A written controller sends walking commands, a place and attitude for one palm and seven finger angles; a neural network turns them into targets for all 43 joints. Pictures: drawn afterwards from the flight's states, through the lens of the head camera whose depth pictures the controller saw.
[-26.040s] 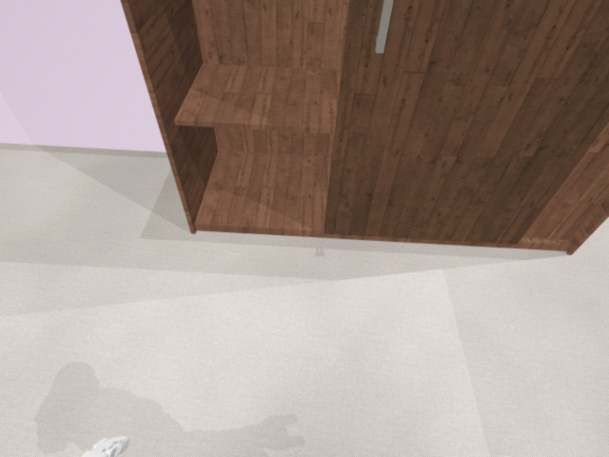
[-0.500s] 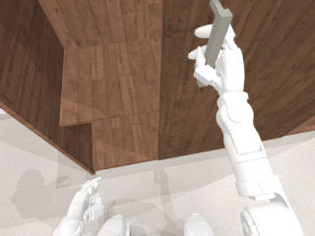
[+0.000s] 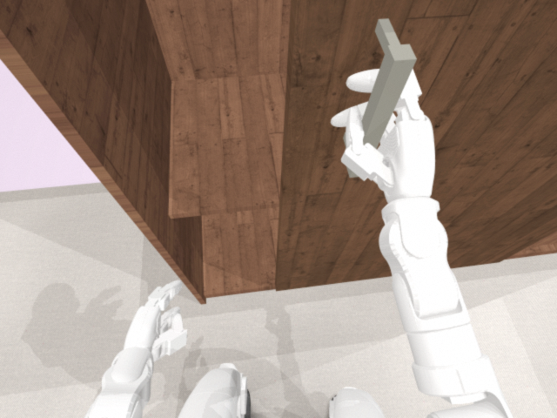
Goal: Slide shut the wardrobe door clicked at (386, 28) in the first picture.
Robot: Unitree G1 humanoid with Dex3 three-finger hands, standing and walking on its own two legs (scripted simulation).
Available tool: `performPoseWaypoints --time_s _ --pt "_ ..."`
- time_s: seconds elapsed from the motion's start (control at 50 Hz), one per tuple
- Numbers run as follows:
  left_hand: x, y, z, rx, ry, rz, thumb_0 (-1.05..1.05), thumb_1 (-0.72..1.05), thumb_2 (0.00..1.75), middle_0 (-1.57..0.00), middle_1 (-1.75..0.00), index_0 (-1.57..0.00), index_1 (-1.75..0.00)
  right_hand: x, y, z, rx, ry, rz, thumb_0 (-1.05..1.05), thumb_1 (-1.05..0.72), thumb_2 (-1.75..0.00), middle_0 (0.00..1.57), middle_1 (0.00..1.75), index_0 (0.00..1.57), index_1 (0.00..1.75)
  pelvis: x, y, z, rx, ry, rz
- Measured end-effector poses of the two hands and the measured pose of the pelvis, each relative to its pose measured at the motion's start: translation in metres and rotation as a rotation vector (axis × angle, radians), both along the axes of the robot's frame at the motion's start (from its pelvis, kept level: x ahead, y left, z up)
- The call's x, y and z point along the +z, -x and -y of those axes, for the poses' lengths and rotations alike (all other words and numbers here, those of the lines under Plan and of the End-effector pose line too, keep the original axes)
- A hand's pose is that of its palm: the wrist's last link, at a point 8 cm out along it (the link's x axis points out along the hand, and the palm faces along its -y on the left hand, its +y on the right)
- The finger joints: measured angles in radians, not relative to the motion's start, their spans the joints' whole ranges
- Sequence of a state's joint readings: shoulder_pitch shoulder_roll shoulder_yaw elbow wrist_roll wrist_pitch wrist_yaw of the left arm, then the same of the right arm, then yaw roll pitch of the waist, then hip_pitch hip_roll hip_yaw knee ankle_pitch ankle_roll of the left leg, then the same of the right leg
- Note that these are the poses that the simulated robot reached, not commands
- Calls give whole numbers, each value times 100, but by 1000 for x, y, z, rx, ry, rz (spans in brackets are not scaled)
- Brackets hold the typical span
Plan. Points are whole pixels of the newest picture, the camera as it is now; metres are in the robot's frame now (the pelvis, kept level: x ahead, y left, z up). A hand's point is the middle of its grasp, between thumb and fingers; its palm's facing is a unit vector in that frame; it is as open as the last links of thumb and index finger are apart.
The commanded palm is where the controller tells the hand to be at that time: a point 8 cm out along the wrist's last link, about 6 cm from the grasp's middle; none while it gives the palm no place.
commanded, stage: step sideways, sliding the door along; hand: right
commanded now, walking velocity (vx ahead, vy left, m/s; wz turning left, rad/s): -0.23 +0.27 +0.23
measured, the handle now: (368, 110) +0.43 -0.09 +0.17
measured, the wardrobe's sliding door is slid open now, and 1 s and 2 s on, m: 0.24 0.00 0.00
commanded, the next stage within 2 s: stop walking and hold the door there in 1.24 s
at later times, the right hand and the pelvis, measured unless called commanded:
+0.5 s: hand (174, 172) +0.35 +0.11 +0.16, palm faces -0.25 +0.94 -0.22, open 6.3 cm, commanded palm +0.35 +0.07 +0.18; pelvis -0.03 +0.11 -0.01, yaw +7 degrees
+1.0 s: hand (110, 172) +0.35 +0.17 +0.17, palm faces +0.07 +0.99 -0.10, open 6.1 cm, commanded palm +0.32 +0.19 +0.18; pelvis -0.10 +0.26 +0.00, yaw +6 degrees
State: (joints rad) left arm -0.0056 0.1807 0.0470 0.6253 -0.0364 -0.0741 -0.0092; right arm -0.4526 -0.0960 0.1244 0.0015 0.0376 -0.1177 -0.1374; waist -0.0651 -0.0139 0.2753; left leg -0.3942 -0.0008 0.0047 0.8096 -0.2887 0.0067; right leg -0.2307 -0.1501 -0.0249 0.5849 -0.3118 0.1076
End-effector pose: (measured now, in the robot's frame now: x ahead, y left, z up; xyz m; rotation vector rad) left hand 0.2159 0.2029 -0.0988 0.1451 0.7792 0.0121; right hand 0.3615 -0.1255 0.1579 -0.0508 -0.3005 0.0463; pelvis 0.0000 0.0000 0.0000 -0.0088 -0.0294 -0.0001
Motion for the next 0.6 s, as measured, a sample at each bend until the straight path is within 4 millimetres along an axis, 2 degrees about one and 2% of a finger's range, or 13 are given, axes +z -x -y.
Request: performPoseWaypoints --time_s 0.1,0.2,0.28,0.36,0.48,0.6 --pt "-4 15 -18 -33 22 -49 1 91 90 -20 -30 -20 -30 0 3 -36 68 5 5 0 -80 -82 45 140 22 140 4 4 -20 11 -37 -10" --pt "-19 19 -40 16 69 -51 1 91 90 -20 -30 -20 -30 -1 5 -73 98 52 50 -4 -75 -81 45 140 23 140 -11 2 -48 29 -32 6" --pt "-14 30 -62 101 44 -38 1 91 90 -20 -30 -20 -30 1 8 -103 150 60 31 -2 -72 -78 44 139 26 140 -6 6 -56 52 -1 -5" --pt "-3 50 -90 147 27 -19 1 91 90 -20 -30 -20 -30 4 10 -130 214 99 9 -2 -69 -73 43 139 28 140 2 16 -69 84 -1 -1" --pt "-20 79 -132 204 75 -28 1 91 90 -20 -30 -20 -30 6 15 -174 215 166 18 -5 -66 -71 48 140 28 140 -13 29 -107 114 -6 21" --pt "-8 121 -168 274 22 -68 1 91 90 -20 -30 -20 -30 8 21 -219 260 111 -50 0 -67 -74 47 140 31 140 2 45 -129 135 36 -17"
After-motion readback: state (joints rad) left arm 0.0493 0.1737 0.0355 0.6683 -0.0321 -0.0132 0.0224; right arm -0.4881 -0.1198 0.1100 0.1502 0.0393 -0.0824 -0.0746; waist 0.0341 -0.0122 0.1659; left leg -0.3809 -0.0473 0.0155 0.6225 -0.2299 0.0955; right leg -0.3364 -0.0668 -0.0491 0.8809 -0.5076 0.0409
